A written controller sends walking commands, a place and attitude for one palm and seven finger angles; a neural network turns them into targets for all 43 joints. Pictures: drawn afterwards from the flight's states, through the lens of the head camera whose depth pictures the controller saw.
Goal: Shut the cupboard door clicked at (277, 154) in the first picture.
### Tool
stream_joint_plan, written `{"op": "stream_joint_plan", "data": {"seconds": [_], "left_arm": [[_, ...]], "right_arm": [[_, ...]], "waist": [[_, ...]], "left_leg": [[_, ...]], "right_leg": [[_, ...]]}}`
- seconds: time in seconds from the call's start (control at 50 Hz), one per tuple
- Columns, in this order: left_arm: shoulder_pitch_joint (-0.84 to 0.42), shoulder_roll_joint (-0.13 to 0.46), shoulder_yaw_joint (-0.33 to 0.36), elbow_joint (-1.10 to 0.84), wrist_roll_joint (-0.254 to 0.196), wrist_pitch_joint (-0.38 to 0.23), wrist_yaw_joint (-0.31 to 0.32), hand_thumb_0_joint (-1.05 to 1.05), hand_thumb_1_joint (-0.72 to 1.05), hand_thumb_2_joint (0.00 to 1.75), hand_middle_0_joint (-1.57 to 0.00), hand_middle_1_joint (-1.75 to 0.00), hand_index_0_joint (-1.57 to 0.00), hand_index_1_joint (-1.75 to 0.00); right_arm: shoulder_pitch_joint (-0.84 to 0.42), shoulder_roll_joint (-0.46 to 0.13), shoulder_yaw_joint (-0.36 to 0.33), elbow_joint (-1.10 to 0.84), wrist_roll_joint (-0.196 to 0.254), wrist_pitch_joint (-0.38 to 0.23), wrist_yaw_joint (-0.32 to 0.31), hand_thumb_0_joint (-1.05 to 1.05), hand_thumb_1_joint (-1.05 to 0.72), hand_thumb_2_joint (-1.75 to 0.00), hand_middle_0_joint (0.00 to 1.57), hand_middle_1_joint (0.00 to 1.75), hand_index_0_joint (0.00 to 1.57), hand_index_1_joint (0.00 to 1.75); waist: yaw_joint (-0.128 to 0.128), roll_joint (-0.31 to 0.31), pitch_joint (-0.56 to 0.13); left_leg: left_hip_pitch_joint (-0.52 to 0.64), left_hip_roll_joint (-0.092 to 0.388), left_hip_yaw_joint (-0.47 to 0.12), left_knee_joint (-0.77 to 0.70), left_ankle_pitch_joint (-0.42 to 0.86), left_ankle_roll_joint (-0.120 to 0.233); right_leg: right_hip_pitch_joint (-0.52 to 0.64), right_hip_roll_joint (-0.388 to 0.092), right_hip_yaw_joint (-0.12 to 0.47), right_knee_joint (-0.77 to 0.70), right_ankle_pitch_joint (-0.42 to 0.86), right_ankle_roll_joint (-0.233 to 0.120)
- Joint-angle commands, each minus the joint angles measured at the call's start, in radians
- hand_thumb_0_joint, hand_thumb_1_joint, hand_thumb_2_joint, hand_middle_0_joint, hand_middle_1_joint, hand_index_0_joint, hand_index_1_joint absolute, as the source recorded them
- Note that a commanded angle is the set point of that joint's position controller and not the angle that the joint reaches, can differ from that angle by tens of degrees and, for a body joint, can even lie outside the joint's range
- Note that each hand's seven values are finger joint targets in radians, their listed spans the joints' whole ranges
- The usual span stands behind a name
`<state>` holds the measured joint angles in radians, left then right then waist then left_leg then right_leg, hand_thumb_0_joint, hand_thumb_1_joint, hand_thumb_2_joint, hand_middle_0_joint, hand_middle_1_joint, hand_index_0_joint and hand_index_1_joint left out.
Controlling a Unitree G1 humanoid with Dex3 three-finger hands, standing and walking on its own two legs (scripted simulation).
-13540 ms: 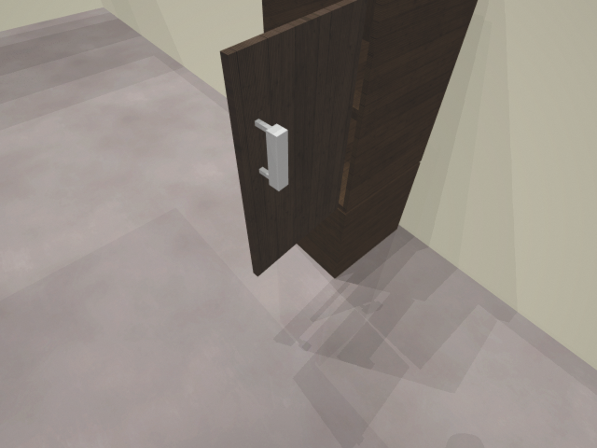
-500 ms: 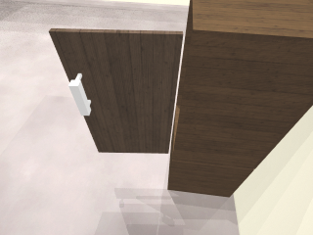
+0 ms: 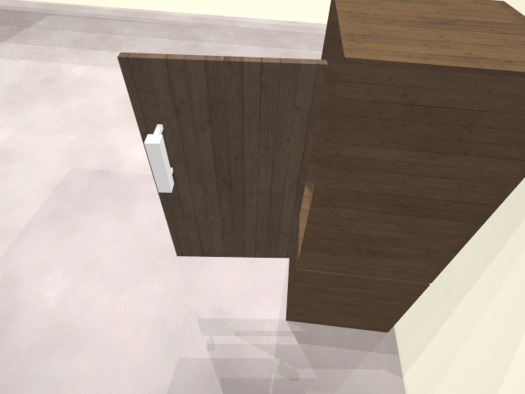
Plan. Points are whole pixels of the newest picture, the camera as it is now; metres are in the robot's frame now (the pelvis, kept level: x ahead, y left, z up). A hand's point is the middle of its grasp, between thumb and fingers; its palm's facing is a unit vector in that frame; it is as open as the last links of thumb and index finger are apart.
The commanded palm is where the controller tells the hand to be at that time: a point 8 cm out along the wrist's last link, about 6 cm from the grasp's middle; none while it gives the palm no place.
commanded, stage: come to a stop and stand still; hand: left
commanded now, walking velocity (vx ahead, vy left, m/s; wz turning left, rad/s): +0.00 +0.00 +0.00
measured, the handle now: (162, 158) +0.52 +0.23 +0.06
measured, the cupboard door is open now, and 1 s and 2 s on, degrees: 96 96 96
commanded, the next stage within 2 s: look again from close up in 0.20 s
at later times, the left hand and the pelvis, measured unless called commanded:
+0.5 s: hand out of the picture -0.01 +0.17 -0.17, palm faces +0.00 -0.98 -0.19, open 7.4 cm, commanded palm none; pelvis +0.00 +0.00 +0.00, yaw -1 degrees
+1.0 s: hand out of the picture +0.03 +0.17 -0.17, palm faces +0.00 -0.98 -0.21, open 7.4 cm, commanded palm none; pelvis +0.01 +0.00 +0.00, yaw -1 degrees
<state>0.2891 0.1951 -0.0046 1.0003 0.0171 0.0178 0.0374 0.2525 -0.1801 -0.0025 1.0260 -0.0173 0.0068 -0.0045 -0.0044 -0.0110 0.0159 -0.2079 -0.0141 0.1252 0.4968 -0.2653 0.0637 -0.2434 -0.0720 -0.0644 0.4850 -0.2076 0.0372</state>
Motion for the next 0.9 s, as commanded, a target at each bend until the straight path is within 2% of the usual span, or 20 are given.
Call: {"op": "stream_joint_plan", "data": {"seconds": [0.0,0.14,0.36,0.4,0.44,0.56,0.74,0.84,0.88], "left_arm": [[0.05,0.098,0.013,-0.028,0.005,-0.024,0.006,0.0,0.9,0.9,-0.2,-0.3,-0.2,-0.3],[0.076,0.085,0.01,0.012,0.006,-0.026,0.008,0.0,0.9,0.9,-0.2,-0.3,-0.2,-0.3],[0.092,0.066,0.009,0.051,0.006,-0.03,0.013,0.0,0.9,0.9,-0.2,-0.3,-0.2,-0.3],[0.093,0.065,0.01,0.052,0.006,-0.033,0.013,0.0,0.9,0.9,-0.2,-0.3,-0.2,-0.3],[0.092,0.068,0.009,0.053,0.005,-0.035,0.014,0.0,0.9,0.9,-0.2,-0.3,-0.2,-0.3],[0.078,0.065,0.011,0.051,0.005,-0.033,0.013,0.0,0.9,0.9,-0.2,-0.3,-0.2,-0.3],[0.059,0.077,0.015,0.047,0.003,-0.037,0.013,0.0,0.9,0.9,-0.2,-0.3,-0.2,-0.3],[0.044,0.087,0.016,0.045,0.002,-0.037,0.012,0.0,0.9,0.9,-0.2,-0.3,-0.2,-0.3],[0.039,0.088,0.016,0.047,0.002,-0.036,0.011,0.0,0.9,0.9,-0.2,-0.3,-0.2,-0.3]], "right_arm": [[0.009,-0.136,-0.032,-0.035,0.005,-0.022,-0.009,0.0,-0.9,-0.9,0.2,0.3,0.2,0.3],[0.035,-0.125,-0.029,0.007,0.009,-0.024,-0.011,0.0,-0.9,-0.9,0.2,0.3,0.2,0.3],[0.053,-0.105,-0.028,0.048,0.011,-0.024,-0.014,0.0,-0.9,-0.9,0.2,0.3,0.2,0.3],[0.053,-0.101,-0.028,0.05,0.012,-0.026,-0.014,0.0,-0.9,-0.9,0.2,0.3,0.2,0.3],[0.059,-0.095,-0.026,0.054,0.013,-0.027,-0.014,0.0,-0.9,-0.9,0.2,0.3,0.2,0.3],[0.053,-0.092,-0.024,0.061,0.011,-0.026,-0.015,0.0,-0.9,-0.9,0.2,0.3,0.2,0.3],[0.049,-0.094,-0.022,0.066,0.012,-0.029,-0.016,0.0,-0.9,-0.9,0.2,0.3,0.2,0.3],[0.042,-0.1,-0.022,0.069,0.012,-0.029,-0.016,0.0,-0.9,-0.9,0.2,0.3,0.2,0.3],[0.032,-0.107,-0.022,0.069,0.011,-0.028,-0.016,0.0,-0.9,-0.9,0.2,0.3,0.2,0.3]], "waist": [[0.006,0.027,0.055],[0.003,0.034,0.051],[0.001,0.011,0.074],[0.002,0.004,0.06],[0.001,-0.003,0.05],[0.002,0.018,0.072],[0.002,-0.001,0.039],[0.002,0.012,0.041],[0.002,0.016,0.058]], "left_leg": [[-0.079,0.15,-0.175,-0.211,-0.074,-0.025],[-0.05,0.151,-0.175,-0.232,-0.061,-0.026],[-0.046,0.144,-0.161,-0.225,-0.067,-0.03],[-0.038,0.141,-0.154,-0.213,-0.039,-0.029],[-0.026,0.136,-0.144,-0.197,0.0,-0.029],[-0.04,0.137,-0.147,-0.206,-0.015,-0.033],[0.002,0.139,-0.132,-0.182,0.084,-0.033],[0.005,0.14,-0.128,-0.184,0.103,-0.037],[-0.003,0.14,-0.134,-0.196,0.067,-0.037]], "right_leg": [[0.015,-0.038,0.052,-0.069,0.006,-0.041],[0.018,-0.041,0.051,-0.074,0.025,-0.041],[0.001,-0.046,0.068,-0.089,0.02,-0.043],[0.009,-0.048,0.073,-0.089,0.04,-0.046],[0.015,-0.052,0.078,-0.092,0.055,-0.047],[0.007,-0.049,0.081,-0.094,0.042,-0.047],[0.026,-0.055,0.086,-0.094,0.096,-0.05],[0.035,-0.056,0.089,-0.098,0.105,-0.05],[0.025,-0.056,0.091,-0.106,0.079,-0.05]]}}
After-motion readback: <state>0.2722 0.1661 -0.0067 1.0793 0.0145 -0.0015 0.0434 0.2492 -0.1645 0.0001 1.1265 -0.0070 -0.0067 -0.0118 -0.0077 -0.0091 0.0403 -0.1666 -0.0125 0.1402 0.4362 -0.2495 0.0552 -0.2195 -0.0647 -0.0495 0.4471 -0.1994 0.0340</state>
